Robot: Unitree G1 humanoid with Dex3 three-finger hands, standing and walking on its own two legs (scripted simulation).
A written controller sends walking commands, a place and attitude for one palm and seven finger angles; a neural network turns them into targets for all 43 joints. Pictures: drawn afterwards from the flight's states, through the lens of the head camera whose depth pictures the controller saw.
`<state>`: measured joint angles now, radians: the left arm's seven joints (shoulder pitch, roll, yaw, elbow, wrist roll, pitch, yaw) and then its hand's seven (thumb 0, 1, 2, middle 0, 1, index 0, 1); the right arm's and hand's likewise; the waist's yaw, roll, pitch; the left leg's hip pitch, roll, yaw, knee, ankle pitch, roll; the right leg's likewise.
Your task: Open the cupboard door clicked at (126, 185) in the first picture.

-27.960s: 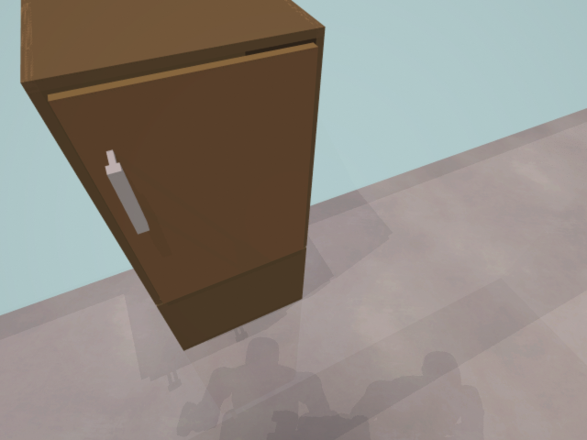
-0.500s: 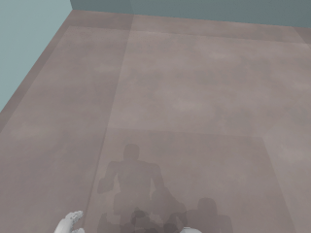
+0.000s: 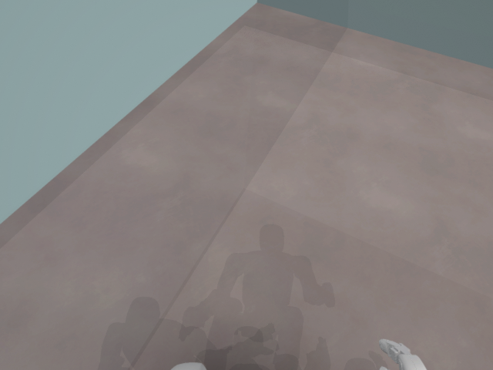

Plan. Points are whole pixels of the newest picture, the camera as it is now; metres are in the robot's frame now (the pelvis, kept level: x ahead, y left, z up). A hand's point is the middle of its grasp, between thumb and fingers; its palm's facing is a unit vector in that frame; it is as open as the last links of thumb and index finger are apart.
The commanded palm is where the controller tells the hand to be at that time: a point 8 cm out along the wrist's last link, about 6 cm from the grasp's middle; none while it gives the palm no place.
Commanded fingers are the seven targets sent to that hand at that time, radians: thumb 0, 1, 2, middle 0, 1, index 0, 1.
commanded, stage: turn to face it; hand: left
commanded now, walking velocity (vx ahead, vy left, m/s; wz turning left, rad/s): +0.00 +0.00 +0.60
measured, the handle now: out of the picture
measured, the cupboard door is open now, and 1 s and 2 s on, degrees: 40 40 40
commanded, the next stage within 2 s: none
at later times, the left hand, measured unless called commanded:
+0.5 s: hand out of the picture +0.06 +0.17 -0.13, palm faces +0.28 -0.92 -0.29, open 7.4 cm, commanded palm none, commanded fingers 0.00 0.90 0.90 -0.20 -0.30 -0.20 -0.30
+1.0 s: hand out of the picture -0.04 +0.19 -0.15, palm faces +0.58 -0.77 -0.26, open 7.4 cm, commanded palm none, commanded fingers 0.00 0.90 0.90 -0.20 -0.30 -0.20 -0.30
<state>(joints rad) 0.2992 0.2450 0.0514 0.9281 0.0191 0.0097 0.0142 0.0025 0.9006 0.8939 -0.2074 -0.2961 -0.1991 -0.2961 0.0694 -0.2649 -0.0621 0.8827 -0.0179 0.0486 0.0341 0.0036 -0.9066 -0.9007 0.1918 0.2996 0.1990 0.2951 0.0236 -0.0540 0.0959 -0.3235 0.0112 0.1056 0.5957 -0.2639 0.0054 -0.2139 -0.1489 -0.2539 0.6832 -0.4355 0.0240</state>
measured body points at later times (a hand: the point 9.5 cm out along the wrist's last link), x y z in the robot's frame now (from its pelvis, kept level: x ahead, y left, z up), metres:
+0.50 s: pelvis +0.02 -0.05 +0.01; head +0.07 -0.06 +0.46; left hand +0.04 +0.22 -0.11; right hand +0.15 -0.29 -0.14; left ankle -0.02 +0.08 -0.66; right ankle +0.05 -0.16 -0.72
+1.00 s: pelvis +0.02 -0.04 +0.01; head +0.05 +0.01 +0.46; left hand -0.07 +0.23 -0.13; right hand +0.25 -0.20 -0.12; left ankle -0.03 +0.06 -0.72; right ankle +0.09 -0.18 -0.66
